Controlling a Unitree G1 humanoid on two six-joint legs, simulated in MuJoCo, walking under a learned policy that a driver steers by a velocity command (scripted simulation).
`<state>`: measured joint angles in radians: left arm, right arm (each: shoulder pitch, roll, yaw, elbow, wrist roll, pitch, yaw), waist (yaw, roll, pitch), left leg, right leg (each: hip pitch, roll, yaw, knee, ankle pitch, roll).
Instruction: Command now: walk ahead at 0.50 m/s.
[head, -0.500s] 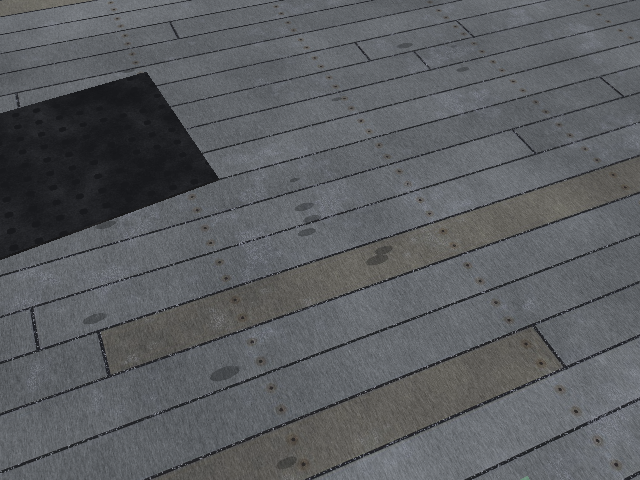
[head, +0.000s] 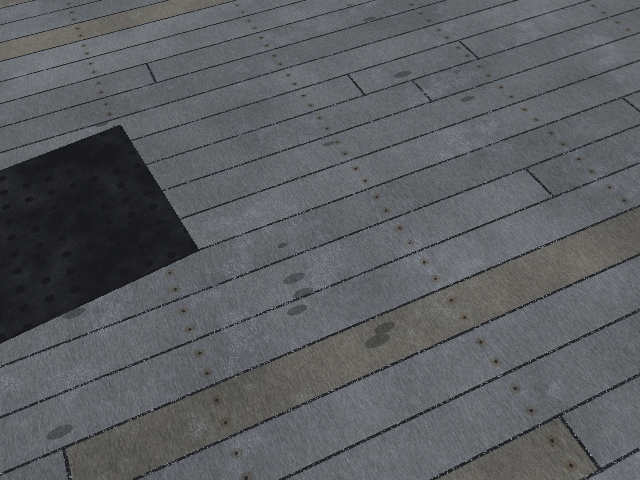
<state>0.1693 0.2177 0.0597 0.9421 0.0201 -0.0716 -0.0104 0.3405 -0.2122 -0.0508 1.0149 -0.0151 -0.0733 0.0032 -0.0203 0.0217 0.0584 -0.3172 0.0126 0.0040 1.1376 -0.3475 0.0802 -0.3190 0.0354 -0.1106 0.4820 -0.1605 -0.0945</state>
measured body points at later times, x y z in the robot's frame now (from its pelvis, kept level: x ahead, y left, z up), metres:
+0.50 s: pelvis +0.27 +0.04 -0.01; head +0.31 +0.05 +0.44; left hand +0.21 +0.27 -0.16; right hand +0.44 -0.20 -0.13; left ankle +0.37 +0.10 -0.73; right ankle +0.08 -0.06 -0.68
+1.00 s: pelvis +0.54 +0.02 -0.01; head +0.57 +0.01 +0.44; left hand +0.74 +0.23 -0.12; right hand +0.45 -0.21 -0.15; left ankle +0.37 +0.11 -0.73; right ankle +0.67 -0.07 -0.73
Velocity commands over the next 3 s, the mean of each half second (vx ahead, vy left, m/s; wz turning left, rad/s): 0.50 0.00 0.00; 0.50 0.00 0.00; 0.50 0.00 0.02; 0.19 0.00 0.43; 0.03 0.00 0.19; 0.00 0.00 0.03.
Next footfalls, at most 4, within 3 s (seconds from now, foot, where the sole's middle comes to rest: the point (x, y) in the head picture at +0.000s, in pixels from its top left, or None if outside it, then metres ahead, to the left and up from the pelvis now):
0.44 left None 0.41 0.11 -0.77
1.02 right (371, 370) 0.71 -0.07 -0.77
1.56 left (290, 268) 1.01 0.11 -0.77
2.20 right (359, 251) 1.05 -0.06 -0.77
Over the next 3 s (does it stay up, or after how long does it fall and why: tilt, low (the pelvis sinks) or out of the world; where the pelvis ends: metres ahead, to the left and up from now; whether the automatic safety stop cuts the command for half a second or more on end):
stays up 0.95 0.03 0.01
